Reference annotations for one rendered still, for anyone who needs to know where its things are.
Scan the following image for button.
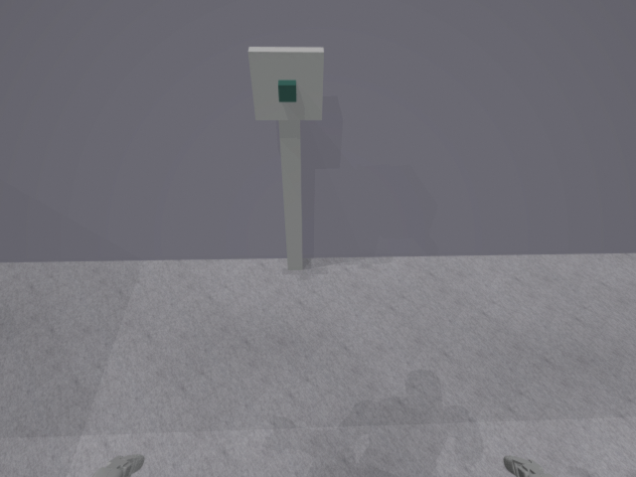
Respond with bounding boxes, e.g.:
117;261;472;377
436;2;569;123
278;80;296;102

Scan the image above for right robot hand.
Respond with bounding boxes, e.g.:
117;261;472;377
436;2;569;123
504;455;554;477

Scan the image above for left robot hand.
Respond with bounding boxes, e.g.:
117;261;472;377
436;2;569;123
92;454;144;477

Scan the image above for panel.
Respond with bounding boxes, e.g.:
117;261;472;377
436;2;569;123
248;47;324;270

